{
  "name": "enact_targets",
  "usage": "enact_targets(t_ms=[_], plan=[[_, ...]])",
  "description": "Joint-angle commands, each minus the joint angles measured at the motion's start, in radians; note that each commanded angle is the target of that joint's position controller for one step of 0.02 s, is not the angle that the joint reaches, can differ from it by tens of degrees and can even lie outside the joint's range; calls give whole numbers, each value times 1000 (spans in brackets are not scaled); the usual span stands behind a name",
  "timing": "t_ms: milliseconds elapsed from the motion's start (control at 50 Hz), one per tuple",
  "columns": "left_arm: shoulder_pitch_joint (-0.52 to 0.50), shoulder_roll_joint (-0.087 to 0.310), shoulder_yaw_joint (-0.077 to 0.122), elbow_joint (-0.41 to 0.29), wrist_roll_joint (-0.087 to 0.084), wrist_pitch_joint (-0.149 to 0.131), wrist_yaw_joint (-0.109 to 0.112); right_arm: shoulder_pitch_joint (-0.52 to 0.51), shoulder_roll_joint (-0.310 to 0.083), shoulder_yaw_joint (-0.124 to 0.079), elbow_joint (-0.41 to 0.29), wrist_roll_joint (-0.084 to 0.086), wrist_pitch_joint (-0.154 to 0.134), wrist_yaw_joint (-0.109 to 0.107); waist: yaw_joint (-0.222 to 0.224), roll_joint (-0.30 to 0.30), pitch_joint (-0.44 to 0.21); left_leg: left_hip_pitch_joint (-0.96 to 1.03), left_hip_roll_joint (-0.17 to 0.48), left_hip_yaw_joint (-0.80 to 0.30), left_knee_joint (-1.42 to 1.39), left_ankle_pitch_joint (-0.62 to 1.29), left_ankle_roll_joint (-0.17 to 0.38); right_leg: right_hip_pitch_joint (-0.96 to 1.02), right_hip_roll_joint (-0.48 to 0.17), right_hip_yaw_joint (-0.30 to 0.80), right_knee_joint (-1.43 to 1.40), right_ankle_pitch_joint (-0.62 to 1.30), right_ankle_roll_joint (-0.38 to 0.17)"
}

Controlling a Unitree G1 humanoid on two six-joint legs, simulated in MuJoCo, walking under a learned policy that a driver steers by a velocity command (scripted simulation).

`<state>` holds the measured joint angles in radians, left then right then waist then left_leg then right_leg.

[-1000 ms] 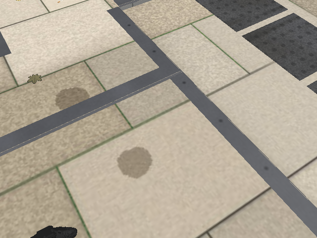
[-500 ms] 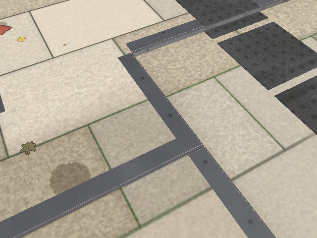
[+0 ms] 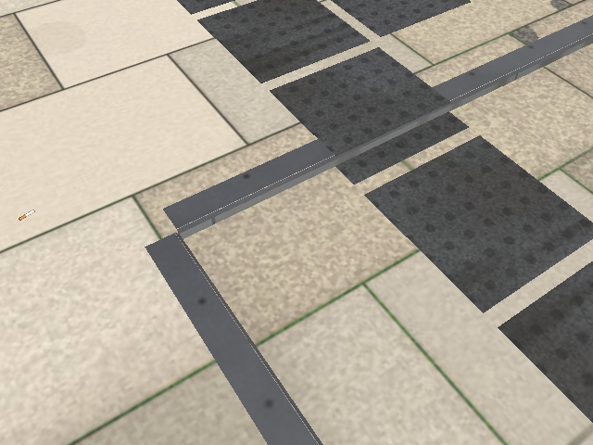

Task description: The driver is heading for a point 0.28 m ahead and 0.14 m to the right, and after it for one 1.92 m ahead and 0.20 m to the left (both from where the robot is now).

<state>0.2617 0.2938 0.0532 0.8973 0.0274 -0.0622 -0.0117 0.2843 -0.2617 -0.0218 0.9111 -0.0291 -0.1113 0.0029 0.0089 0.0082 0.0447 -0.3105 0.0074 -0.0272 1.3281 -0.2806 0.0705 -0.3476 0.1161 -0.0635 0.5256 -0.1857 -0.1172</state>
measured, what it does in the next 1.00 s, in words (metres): walks ahead: left foot, then right foot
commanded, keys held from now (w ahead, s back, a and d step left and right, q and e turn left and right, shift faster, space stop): w+e+shift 0.12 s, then s+e+shift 0.24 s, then s+q+shift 0.16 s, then w+q+shift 0.32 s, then q+shift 0.16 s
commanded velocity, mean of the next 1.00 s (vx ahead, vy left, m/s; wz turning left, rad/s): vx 0.43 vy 0.00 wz -0.04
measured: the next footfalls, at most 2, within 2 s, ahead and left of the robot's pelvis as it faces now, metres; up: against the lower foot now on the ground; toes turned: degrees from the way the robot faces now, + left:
left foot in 0.28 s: +0.53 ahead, +0.11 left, +0.00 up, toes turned -16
right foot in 0.66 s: +0.41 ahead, -0.15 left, -0.02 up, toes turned -15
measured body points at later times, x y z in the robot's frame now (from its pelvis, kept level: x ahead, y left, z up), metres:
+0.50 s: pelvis +0.35 +0.03 +0.01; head +0.41 -0.01 +0.45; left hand +0.60 +0.26 -0.09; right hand +0.41 -0.27 -0.11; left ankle +0.49 +0.12 -0.72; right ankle +0.33 -0.10 -0.65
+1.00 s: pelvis +0.46 -0.04 +0.00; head +0.45 -0.04 +0.45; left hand +0.57 +0.24 -0.10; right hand +0.60 -0.33 -0.08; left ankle +0.53 +0.08 -0.66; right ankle +0.38 -0.15 -0.74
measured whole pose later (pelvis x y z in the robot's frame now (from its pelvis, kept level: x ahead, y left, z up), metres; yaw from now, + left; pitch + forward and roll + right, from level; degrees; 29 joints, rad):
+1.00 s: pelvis +0.46 -0.04 +0.00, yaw -1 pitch +0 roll -1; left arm 0.29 0.28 0.06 0.73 0.01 -0.06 0.04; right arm 0.23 -0.30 -0.10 0.66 0.01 0.03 0.03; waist 0.01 0.01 -0.05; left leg -0.67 0.06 0.03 1.12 -0.17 0.00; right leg -0.07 -0.06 -0.25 0.41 -0.10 0.10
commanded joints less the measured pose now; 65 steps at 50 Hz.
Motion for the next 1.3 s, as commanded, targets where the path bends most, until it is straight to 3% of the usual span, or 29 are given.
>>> enact_targets(t_ms=[20,140,200,220,240,280,300,320,380,420,520,600,640,680,700,720,760,780,860,880,1000,1100,1120,1140,1160,1180,1220,1240,1300], plan=[[120,54,15,14,-9,-20,12,-36,-54,2,-130,-37,8,14,-37,7,-21,-323,87,-54,-82,-38,-35,212,-253,481,-312,-33,-192],[128,136,46,-12,-26,-49,1,-329,-46,35,-272,-14,22,39,-1,-30,116,-112,52,54,-668,333,-116,-101,-144,339,-428,224,-143],[241,150,58,20,-45,-32,-7,-315,-63,30,-271,-7,8,17,53,-29,33,1,-47,71,-799,467,-87,66,-117,309,-235,627,-40],[294,80,41,14,-106,-20,18,-386,-120,-4,-317,37,-30,-2,64,17,-6,70,-85,-19,-923,439,-86,94,-98,388,-130,482,15],[264,115,42,10,-98,-8,27,-345,-140,-16,-320,44,-43,-14,11,-23,-54,141,-94,4,-959,484,-85,118,-94,401,-46,514,40],[148,99,35,-78,-49,9,37,-18,-208,-40,-253,1,-42,-37,-148,-77,-304,571,133,-126,-832,883,-3,-44,-13,347,425,220,140],[305,-47,-2,-90,-30,17,37,74,-216,-26,-245,-46,-22,-34,-89,175,-519,816,491,-388,-663,1476,156,-254,95,286,835,-653,185],[407,37,-3,-120,-56,25,33,65,-187,-29,-250,-21,-2,-9,-56,298,-692,860,589,-542,-701,1433,238,-293,0,300,1016,-585,201],[183,140,37,-174,-56,77,52,-144,-73,-14,-288,22,50,-30,-48,118,-361,489,378,-270,-841,1060,206,-407,-129,163,995,-395,248],[156,54,21,-204,-54,98,57,-210,-102,-19,-264,5,59,-39,14,97,-202,209,325,-179,-919,1072,197,-295,-139,171,809,-417,235],[111,12,-6,-208,-12,107,63,-279,-174,-49,-223,31,84,-38,56,84,-259,22,242,-73,-946,1104,206,-11,-85,120,456,-98,191],[-6,71,2,-262,-30,109,14,-267,-214,-73,-204,77,87,-13,60,146,-176,-152,216,-177,-1050,-3,136,131,-146,182,187,60,154],[-3,111,21,-259,-57,93,-6,-212,-202,-75,-202,61,94,-23,52,118,-115,-219,211,-273,-988,-289,117,182,-173,172,37,15,124],[109,149,46,-217,-34,68,1,-124,-138,-63,-199,51,89,-18,94,-50,-121,-484,52,-190,-776,-446,37,414,-176,166,-72,-313,87],[144,278,85,-205,1,45,7,-222,-78,-50,-271,71,79,-11,126,-389,-71,-687,-106,38,-388,-258,-38,360,-427,523,-292,-589,20],[18,250,71,-254,8,14,16,-222,-132,-67,-291,83,67,-9,70,-325,-35,-701,-5,-105,-222,-123,-23,280,-508,673,-347,-621,-3],[-138,144,40,-307,-24,-16,32,-91,-165,-87,-240,59,79,-11,-33,-227,-65,-647,10,-64,-78,11,-44,234,-449,477,-330,-422,53],[-119,134,19,-295,37,-2,35,-110,-190,-94,-248,-53,106,30,-45,-129,-62,-522,-18,-23,-11,50,-70,117,-410,377,-375,-350,56],[-86,129,27,-276,22,-16,30,-61,-147,-94,-266,-7,164,82,-72,-104,-19,-496,4,17,75,140,-83,115,-387,154,-376,-225,64],[-108,78,21,-286,-48,-25,44,-38,-141,-103,-269,76,147,34,-61,-101,11,-573,35,-18,25,130,-76,225,-413,132,-344,-112,52],[-33,164,63,-232,-14,-16,48,-214,-75,-83,-390,42,121,42,43,-84,48,-533,111,28,-312,79,-65,329,-505,20,-316,181,-3],[-153,183,85,-218,-66,-28,22,-40,-144,-124,-338,45,143,38,-49,-88,-45,-138,-10,177,-588,123,4,282,-387,-153,-34,725,49],[-177,164,81,-211,-80,-31,16,82,-172,-144,-294,46,140,26,-118,-51,-97,50,-86,225,-698,223,35,232,-343,-193,153,791,77],[-193,108,67,-237,-77,-38,8,239,-231,-173,-250,44,135,2,-201,83,-90,315,-108,113,-863,396,125,-36,-259,-172,478,330,136],[-108,5,36,-324,-42,-57,-10,164,-373,-189,-309,29,133,-11,-53,413,-157,516,185,-439,-857,735,374,-416,-56,-61,848,-472,210],[-127,119,55,-307,-38,-61,-12,71,-310,-170,-385,6,104,8,-95,226,-348,481,285,-631,-944,448,408,-416,-76,191,867,-388,178],[-194,116,61,-311,-30,-42,8,-15,-235,-147,-388,56,83,17,-39,11,-228,320,221,-574,-967,248,287,-388,-131,217,692,-292,142],[-183,111,61,-297,-16,-31,17,-63,-196,-136,-394,76,87,12,-12,-10,-194,236,203,-526,-955,256,255,-348,-153,217,601,-274,150],[-198,68,48,-273,-21,-3,7,-165,-197,-138,-424,43,119,-31,19,26,-162,1,86,-366,-918,354,193,-150,-97,166,319,-179,182]])
Keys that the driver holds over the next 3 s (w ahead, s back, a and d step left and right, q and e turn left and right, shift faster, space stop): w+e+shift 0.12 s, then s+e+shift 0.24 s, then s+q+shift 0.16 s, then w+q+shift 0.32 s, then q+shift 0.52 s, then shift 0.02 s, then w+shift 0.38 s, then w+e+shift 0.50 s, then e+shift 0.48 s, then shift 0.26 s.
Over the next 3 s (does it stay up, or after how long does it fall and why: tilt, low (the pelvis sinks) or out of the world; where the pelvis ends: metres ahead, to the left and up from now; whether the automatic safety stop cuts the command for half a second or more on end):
stays up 1.38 0.32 0.00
